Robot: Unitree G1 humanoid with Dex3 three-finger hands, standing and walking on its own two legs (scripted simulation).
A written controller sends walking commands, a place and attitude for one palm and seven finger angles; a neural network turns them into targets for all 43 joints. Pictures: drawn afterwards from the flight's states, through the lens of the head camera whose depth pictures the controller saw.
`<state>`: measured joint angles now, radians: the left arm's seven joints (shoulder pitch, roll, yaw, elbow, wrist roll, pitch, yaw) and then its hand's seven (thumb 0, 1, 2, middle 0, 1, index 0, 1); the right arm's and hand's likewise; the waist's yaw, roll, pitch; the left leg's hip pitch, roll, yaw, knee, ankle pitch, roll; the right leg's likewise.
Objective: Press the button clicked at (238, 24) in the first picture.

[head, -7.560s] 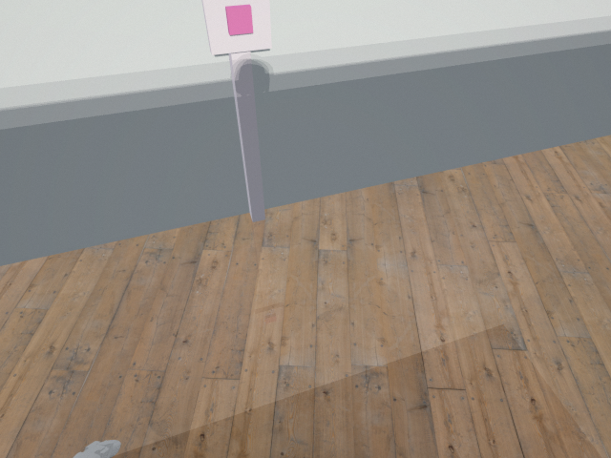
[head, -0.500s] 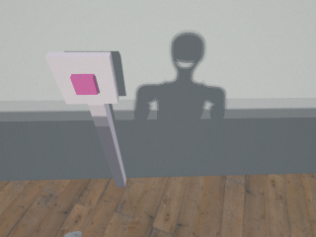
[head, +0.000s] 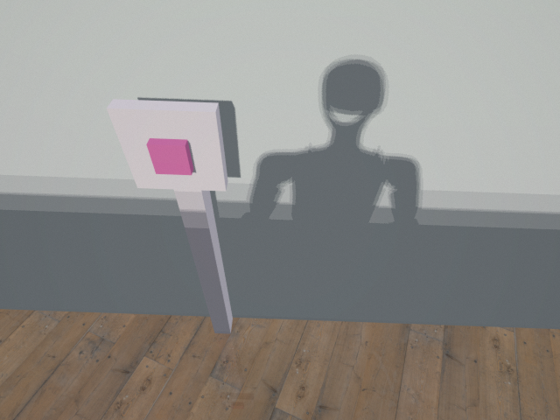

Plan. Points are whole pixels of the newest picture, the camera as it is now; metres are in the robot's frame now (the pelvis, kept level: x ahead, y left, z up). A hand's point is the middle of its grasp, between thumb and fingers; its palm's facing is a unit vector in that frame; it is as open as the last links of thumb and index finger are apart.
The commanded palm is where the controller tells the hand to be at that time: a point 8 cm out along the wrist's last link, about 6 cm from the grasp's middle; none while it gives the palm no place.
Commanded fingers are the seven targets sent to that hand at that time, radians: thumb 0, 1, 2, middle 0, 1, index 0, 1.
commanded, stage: look again from close up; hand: left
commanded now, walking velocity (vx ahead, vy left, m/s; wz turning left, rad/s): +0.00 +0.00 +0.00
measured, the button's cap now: (171, 156) +0.52 +0.23 +0.09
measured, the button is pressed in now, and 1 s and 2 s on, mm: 0 0 0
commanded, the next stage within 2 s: shuffle to correct the standing spot in 0.38 s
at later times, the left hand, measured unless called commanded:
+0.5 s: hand out of the picture +0.02 +0.25 -0.17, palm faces -0.02 -0.96 -0.27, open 7.4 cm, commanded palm none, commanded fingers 0.00 0.90 0.90 -0.20 -0.30 -0.20 -0.30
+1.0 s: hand out of the picture -0.01 +0.18 -0.18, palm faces +0.00 -0.99 -0.14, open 7.4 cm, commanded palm none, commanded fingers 0.00 0.90 0.90 -0.20 -0.30 -0.20 -0.30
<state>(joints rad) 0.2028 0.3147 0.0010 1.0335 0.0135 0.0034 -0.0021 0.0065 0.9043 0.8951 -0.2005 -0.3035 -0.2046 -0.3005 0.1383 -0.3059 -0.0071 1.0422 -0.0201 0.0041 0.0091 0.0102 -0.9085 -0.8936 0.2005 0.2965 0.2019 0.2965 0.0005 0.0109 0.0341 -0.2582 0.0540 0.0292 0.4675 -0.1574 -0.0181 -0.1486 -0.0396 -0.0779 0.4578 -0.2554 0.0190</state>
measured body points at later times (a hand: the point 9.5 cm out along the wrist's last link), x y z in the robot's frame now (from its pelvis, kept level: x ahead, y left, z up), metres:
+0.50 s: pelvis +0.00 +0.03 +0.00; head -0.01 +0.04 +0.45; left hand +0.03 +0.30 -0.15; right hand +0.06 -0.25 -0.13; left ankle +0.06 +0.13 -0.74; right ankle +0.00 -0.13 -0.74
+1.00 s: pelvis +0.05 +0.03 +0.00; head +0.05 +0.03 +0.45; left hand -0.01 +0.23 -0.17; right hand +0.00 -0.18 -0.16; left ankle +0.06 +0.13 -0.74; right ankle +0.00 -0.13 -0.74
